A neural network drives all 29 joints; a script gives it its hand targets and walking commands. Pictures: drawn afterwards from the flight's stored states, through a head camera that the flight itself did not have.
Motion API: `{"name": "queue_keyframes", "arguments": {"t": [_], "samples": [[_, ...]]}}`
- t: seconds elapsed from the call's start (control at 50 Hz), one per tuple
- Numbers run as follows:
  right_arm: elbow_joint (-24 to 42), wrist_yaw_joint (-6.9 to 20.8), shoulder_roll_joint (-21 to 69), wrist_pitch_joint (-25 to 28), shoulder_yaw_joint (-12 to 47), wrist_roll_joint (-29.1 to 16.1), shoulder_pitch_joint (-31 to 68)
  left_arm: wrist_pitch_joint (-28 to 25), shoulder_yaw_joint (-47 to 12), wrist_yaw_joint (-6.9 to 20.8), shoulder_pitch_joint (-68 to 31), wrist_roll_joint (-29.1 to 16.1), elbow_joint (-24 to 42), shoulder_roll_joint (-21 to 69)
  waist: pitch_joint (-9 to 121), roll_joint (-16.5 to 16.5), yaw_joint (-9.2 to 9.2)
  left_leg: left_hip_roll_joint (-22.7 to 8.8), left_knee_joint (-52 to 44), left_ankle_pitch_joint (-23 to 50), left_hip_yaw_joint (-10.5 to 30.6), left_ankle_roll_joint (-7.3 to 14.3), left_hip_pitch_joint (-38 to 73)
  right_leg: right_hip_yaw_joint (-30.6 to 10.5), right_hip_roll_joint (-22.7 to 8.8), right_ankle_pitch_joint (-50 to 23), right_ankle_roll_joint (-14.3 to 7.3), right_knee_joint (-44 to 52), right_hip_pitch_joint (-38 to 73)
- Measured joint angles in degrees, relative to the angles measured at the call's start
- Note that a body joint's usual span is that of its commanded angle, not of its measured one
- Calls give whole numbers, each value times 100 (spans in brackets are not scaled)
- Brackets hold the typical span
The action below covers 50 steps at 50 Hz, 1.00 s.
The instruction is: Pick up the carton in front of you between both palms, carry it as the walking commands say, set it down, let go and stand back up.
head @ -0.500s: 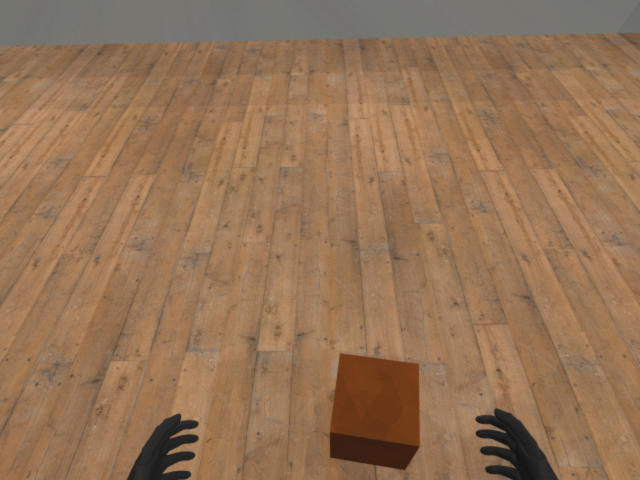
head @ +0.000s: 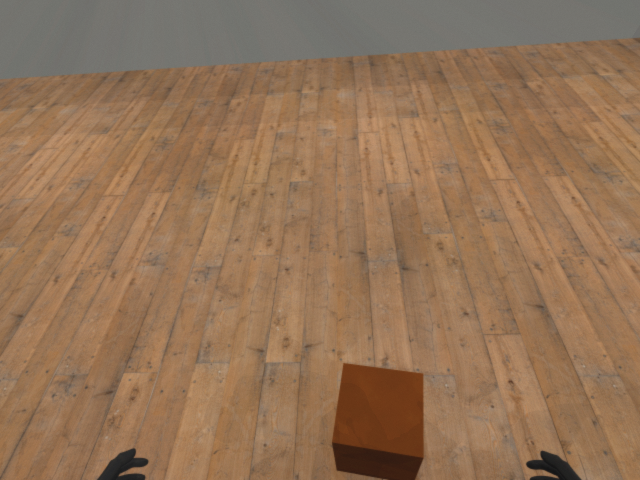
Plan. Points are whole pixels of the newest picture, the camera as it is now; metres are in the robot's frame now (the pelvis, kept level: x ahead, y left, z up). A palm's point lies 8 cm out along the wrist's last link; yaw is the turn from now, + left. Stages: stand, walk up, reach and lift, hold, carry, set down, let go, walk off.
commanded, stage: stand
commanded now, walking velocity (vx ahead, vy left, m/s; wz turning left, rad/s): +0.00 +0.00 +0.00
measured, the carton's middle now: (378, 423) +0.43 -0.09 -0.64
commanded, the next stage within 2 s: none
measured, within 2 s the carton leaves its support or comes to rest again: neither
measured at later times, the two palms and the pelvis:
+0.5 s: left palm out of the picture +0.11 +0.28 -0.08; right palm out of the picture +0.13 -0.31 -0.09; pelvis +0.00 -0.02 +0.00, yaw +1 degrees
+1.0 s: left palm out of the picture +0.08 +0.29 -0.08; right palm out of the picture +0.08 -0.31 -0.10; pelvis -0.02 -0.01 +0.01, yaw +1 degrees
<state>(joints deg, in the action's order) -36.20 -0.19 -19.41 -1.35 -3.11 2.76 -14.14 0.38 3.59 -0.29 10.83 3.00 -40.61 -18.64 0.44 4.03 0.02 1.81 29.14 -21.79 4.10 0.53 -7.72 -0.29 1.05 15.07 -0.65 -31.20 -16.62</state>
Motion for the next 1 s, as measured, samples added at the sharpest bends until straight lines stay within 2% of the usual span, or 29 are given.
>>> {"name": "queue_keyframes", "arguments": {"t": [0.34, 1.0], "samples": [[-531, -113, -157, 121, 128, -67, 224, -70, -81, -49, -131, -99, -606, 76, -64, -181, -49, -158, -170, 28, 163, -165, 170, 178, 124, 13, -171, 149, 196], [-1437, -114, -244, 214, 263, -114, 248, -62, -84, 12, -349, -186, -1467, -165, -218, -244, -57, -114, -655, 450, 97, -126, 464, 98, 71, -435, -122, 664, 498]]}}
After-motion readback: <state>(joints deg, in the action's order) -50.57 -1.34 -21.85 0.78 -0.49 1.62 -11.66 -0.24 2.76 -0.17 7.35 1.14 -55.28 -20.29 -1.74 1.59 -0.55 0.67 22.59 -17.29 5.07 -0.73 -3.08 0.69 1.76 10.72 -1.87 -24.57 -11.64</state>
